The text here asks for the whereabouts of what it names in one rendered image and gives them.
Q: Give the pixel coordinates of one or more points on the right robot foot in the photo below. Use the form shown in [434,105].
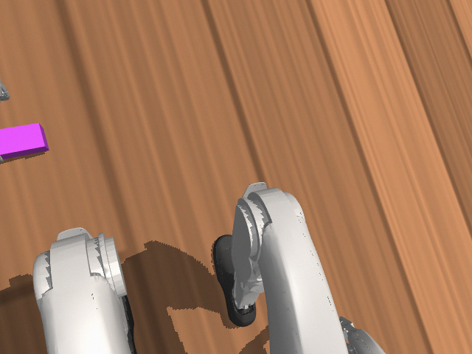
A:
[225,273]

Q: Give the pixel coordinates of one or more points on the left robot foot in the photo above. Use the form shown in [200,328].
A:
[130,322]

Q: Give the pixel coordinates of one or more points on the right robot hand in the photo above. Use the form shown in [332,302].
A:
[360,342]

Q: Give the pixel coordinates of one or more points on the small box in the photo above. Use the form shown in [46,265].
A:
[22,140]

